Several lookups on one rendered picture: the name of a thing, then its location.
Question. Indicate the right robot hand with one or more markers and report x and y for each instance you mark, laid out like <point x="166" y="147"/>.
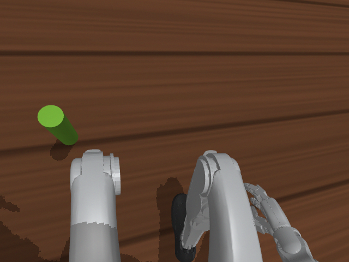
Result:
<point x="270" y="209"/>

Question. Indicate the right robot arm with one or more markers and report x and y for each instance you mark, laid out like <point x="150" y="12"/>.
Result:
<point x="291" y="246"/>

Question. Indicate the can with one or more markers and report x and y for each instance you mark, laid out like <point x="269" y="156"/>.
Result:
<point x="56" y="122"/>

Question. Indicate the right robot foot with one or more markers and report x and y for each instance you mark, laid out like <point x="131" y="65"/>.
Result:
<point x="178" y="214"/>

